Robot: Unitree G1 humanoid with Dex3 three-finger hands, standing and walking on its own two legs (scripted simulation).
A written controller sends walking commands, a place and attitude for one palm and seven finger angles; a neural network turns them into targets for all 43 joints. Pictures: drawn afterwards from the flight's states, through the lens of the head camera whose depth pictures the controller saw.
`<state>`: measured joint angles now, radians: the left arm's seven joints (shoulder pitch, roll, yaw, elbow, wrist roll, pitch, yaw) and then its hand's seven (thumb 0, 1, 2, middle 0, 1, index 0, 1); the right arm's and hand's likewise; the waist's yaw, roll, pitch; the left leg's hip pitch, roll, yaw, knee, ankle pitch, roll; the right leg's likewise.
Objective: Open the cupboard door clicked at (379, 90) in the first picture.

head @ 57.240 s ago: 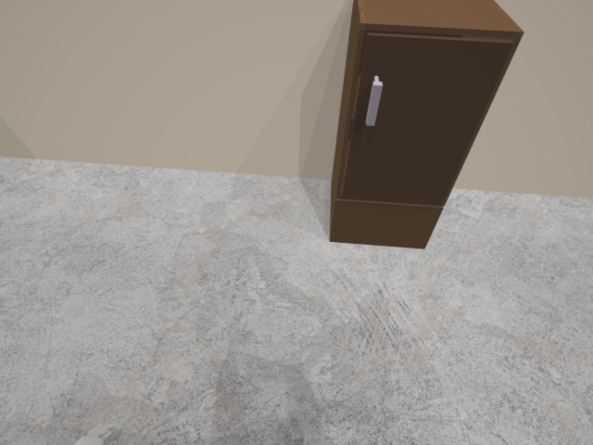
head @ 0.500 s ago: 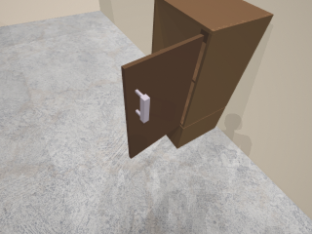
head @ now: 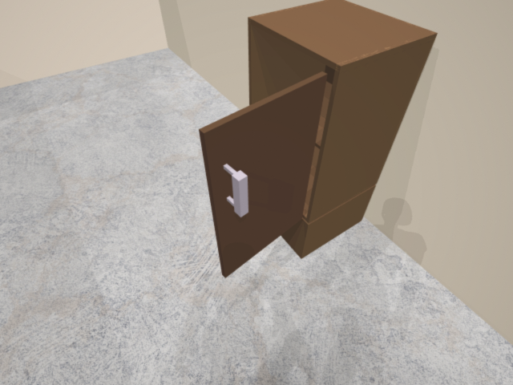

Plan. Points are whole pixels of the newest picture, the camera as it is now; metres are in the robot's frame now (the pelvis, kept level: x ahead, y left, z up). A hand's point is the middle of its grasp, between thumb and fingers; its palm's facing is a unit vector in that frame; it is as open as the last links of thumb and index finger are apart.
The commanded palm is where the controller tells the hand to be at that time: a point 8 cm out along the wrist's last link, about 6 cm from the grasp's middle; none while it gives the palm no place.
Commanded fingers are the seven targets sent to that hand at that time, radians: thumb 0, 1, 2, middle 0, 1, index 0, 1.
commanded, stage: let the arm hang, fingers relaxed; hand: left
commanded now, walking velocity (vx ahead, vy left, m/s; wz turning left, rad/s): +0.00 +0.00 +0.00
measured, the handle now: (234, 189) +0.55 +0.08 -0.06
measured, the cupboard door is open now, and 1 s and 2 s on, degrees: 98 98 98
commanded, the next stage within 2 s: look to check the result in 0.18 s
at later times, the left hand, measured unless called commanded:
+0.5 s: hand out of the picture +0.01 +0.18 -0.17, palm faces +0.01 -0.98 -0.21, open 7.4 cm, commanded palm none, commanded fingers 0.00 0.90 0.90 -0.20 -0.30 -0.20 -0.30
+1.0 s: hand out of the picture +0.05 +0.18 -0.17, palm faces +0.00 -0.97 -0.25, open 7.4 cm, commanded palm none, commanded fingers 0.00 0.90 0.90 -0.20 -0.30 -0.20 -0.30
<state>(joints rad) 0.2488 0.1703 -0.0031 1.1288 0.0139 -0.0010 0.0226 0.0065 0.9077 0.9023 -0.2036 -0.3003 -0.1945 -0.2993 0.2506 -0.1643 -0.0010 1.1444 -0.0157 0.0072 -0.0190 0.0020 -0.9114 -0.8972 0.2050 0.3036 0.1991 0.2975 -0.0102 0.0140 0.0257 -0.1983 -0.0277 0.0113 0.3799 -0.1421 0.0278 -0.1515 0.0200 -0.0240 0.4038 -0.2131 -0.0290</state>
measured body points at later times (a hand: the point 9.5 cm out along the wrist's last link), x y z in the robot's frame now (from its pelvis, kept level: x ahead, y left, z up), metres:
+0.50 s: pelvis +0.01 -0.01 +0.00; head +0.02 -0.01 +0.45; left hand +0.01 +0.23 -0.16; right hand +0.01 -0.24 -0.16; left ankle +0.04 +0.10 -0.74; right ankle +0.01 -0.10 -0.74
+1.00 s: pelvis +0.02 -0.01 +0.00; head +0.03 -0.02 +0.45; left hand +0.05 +0.23 -0.15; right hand +0.05 -0.26 -0.15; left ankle +0.04 +0.10 -0.74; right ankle +0.01 -0.10 -0.74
